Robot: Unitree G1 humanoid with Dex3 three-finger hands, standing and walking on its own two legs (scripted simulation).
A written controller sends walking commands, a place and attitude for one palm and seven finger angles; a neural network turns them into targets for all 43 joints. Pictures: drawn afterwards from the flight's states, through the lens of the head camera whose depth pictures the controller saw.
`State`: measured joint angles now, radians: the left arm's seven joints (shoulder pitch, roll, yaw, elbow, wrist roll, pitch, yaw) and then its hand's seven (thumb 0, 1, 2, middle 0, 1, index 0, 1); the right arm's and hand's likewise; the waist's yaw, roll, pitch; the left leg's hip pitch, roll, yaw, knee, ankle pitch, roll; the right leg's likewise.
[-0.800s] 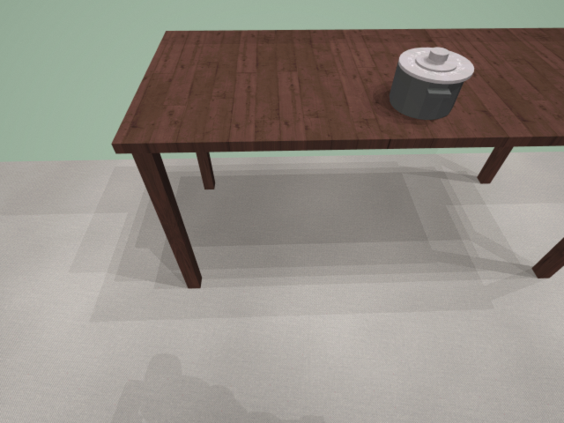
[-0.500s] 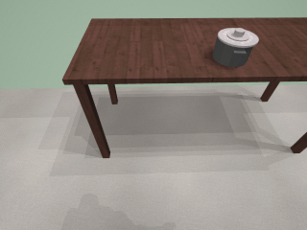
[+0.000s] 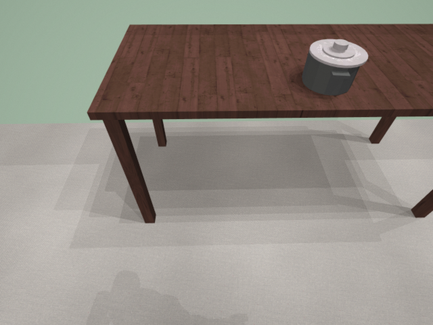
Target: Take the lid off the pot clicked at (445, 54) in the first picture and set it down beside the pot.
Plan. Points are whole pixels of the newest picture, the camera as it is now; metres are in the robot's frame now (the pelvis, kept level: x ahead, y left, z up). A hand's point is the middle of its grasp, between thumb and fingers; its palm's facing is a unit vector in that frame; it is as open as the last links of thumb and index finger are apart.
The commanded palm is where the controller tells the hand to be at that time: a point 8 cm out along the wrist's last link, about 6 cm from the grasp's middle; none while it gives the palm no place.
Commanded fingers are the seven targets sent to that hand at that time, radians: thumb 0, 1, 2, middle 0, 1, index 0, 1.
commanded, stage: walk to a spot facing it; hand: left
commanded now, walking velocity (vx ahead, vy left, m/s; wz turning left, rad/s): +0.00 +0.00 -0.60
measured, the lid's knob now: (340, 44) +0.90 -0.34 +0.10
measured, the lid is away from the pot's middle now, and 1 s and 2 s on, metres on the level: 0.01 0.01 0.01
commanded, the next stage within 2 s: none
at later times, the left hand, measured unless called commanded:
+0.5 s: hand out of the picture +0.05 +0.16 -0.17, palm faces -0.17 -0.95 -0.26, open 7.4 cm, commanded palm none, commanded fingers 0.00 0.90 0.90 -0.20 -0.30 -0.20 -0.30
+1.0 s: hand (135, 318) +0.17 +0.19 -0.17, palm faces -0.45 -0.86 -0.24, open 7.4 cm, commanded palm none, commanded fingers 0.00 0.90 0.90 -0.20 -0.30 -0.20 -0.30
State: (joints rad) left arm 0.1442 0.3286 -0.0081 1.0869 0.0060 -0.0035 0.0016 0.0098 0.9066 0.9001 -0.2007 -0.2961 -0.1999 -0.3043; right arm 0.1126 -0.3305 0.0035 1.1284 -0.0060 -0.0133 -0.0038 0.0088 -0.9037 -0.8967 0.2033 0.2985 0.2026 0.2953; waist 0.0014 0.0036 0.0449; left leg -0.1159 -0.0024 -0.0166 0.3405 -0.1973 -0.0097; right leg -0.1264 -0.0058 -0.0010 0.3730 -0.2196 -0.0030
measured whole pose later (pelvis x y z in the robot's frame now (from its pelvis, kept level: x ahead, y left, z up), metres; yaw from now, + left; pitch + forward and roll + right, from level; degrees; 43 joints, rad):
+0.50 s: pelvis -0.02 -0.03 -0.01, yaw -14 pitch +0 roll +2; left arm 0.29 0.18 0.04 0.92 0.01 0.04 0.00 0.01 0.91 0.90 -0.20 -0.30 -0.20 -0.30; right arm 0.15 -0.24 -0.06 0.97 -0.01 0.05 -0.01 0.01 -0.91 -0.90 0.20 0.30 0.20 0.29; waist 0.03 0.02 0.10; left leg -0.45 0.04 0.01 1.06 -0.41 -0.05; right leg -0.31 0.07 0.07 0.56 -0.25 -0.08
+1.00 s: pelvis -0.02 +0.03 -0.01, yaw -32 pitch +0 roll -1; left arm 0.20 0.30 0.10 0.88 0.02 0.07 -0.03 0.01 0.91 0.90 -0.20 -0.30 -0.19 -0.30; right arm 0.19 -0.20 -0.02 0.88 -0.02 0.01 -0.03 0.01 -0.90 -0.90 0.20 0.30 0.20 0.30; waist 0.03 -0.05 0.07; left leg -0.17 0.04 0.05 0.46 -0.29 0.00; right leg -0.54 0.02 0.03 1.04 -0.40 0.07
